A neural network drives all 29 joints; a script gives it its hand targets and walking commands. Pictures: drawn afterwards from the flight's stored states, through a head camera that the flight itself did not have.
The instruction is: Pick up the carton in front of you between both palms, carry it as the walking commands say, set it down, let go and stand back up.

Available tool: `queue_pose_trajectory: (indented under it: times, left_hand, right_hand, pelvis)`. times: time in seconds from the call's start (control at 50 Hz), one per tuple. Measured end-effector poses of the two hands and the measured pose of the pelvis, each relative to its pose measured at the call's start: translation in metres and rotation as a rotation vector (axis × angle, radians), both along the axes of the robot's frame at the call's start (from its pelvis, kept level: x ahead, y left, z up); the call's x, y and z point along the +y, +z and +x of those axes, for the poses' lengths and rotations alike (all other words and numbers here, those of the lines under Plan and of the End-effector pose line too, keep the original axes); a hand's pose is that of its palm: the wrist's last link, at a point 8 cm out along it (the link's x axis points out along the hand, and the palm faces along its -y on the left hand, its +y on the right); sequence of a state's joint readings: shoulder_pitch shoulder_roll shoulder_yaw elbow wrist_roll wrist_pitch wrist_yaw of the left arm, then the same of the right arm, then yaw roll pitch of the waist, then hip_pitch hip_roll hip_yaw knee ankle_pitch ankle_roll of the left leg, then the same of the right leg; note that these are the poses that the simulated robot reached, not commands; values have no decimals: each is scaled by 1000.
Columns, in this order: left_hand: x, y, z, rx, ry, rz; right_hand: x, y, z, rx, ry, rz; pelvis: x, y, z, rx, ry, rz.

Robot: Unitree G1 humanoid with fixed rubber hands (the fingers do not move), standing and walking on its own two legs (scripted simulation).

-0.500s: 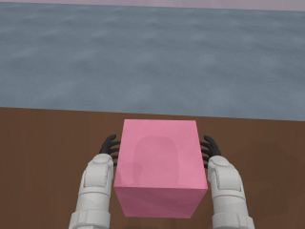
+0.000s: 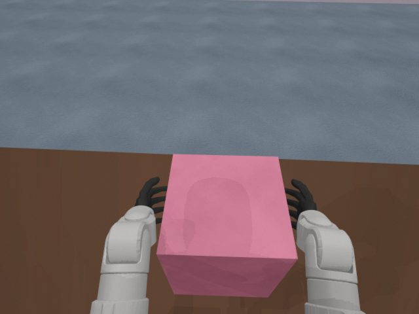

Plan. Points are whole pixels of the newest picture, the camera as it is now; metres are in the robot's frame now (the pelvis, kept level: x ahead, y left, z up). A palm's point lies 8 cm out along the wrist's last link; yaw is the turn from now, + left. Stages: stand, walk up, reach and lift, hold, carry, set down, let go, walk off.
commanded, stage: carry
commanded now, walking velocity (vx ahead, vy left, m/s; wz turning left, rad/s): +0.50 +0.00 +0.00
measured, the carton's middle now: (222, 229) +0.29 -0.01 +0.00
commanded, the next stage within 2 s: none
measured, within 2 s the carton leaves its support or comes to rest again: neither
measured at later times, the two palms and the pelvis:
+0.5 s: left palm (184, 130) +0.53 +0.09 +0.08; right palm (302, 133) +0.52 -0.21 +0.08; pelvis +0.25 -0.05 -0.01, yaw +0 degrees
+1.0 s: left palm (191, 79) +0.86 +0.10 +0.05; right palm (276, 83) +0.83 -0.20 +0.05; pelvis +0.58 -0.02 +0.00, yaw -5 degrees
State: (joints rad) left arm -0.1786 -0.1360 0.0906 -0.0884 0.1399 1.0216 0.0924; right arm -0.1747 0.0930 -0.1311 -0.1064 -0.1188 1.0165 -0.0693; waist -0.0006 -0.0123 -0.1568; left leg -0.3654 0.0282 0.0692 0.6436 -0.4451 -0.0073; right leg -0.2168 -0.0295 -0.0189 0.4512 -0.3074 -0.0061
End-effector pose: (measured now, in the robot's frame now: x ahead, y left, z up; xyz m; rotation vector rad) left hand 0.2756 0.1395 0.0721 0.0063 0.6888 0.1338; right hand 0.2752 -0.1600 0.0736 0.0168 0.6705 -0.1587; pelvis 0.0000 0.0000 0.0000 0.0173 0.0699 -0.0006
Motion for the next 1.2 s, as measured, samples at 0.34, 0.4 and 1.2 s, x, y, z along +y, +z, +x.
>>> queue_pose_trajectory:
  times: [0.34,0.4,1.2]
  left_hand:
    - [-28,15,159,38,-26,-33]
    - [-44,12,201,-7,-19,-31]
    - [-52,8,708,25,-46,-43]
  right_hand:
    - [-28,11,140,37,-87,48]
    - [-44,7,185,-9,-85,60]
    - [-52,14,688,23,-90,13]
  pelvis:
    - [-19,-2,161,20,-50,-25]
    - [-36,-18,199,1,-27,-29]
    - [-42,4,712,2,-71,-38]
